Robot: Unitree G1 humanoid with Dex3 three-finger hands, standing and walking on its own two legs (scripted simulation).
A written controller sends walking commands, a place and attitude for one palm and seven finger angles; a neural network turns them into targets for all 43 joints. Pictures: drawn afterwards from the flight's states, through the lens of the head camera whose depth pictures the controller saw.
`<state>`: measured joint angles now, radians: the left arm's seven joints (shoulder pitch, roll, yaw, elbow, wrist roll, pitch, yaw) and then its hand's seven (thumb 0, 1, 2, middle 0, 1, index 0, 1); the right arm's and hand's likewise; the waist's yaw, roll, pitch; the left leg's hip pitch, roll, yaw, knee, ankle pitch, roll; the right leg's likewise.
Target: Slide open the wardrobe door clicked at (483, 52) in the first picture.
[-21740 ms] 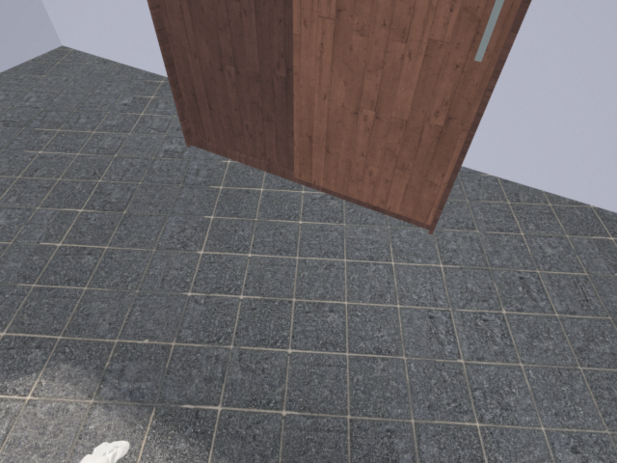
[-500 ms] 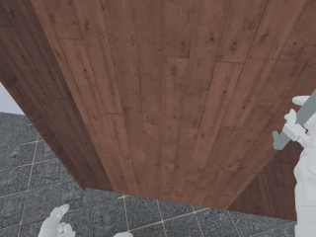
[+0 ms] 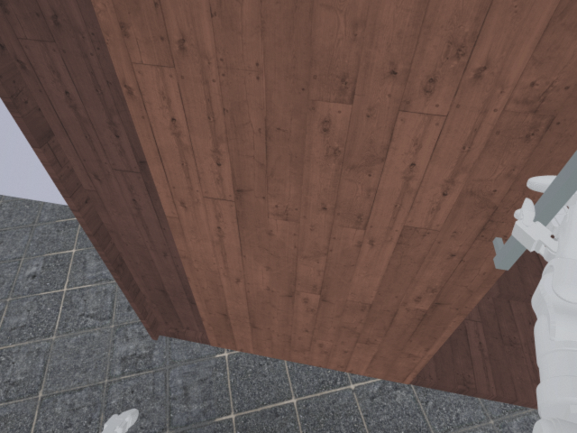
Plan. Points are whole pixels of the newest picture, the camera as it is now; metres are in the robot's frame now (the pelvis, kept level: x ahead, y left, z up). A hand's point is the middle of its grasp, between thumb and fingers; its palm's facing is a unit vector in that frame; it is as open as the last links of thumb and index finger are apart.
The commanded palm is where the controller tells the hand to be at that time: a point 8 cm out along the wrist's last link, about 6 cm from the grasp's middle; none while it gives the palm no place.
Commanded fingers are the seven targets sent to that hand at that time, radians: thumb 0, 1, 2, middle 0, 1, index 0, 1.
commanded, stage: stop walking and hold the door there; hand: right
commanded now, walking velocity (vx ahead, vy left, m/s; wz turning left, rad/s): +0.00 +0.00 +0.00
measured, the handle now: (553, 183) +0.41 -0.33 +0.17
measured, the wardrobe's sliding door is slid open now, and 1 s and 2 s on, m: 0.44 0.44 0.44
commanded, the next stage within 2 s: loosen the grip on the handle in 1.32 s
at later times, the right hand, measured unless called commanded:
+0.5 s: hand (520, 227) +0.38 -0.29 +0.12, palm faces +0.34 +0.92 -0.18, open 5.3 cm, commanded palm +0.35 -0.31 +0.10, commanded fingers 0.00 -0.90 -0.90 0.45 1.40 0.45 1.40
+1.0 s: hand (518, 227) +0.38 -0.29 +0.12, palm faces +0.36 +0.92 -0.16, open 5.5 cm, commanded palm +0.34 -0.32 +0.10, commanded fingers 0.00 -0.90 -0.90 0.45 1.40 0.45 1.40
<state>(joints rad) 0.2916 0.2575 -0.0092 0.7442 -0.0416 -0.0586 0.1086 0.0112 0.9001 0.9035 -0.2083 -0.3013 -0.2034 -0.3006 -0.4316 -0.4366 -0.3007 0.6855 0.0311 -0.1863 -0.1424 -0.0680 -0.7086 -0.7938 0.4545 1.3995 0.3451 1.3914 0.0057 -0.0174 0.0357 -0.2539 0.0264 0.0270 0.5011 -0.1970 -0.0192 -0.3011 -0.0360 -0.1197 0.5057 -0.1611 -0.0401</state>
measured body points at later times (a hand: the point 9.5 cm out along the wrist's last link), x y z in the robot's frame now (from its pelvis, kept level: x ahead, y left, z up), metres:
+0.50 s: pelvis +0.00 -0.06 +0.00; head +0.04 -0.06 +0.44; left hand +0.17 +0.19 -0.11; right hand +0.36 -0.34 +0.13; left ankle +0.00 +0.08 -0.69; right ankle +0.05 -0.13 -0.73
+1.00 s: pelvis -0.01 -0.04 +0.00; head +0.01 -0.05 +0.45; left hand +0.14 +0.21 -0.09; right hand +0.35 -0.34 +0.13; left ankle -0.03 +0.06 -0.73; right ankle +0.05 -0.13 -0.73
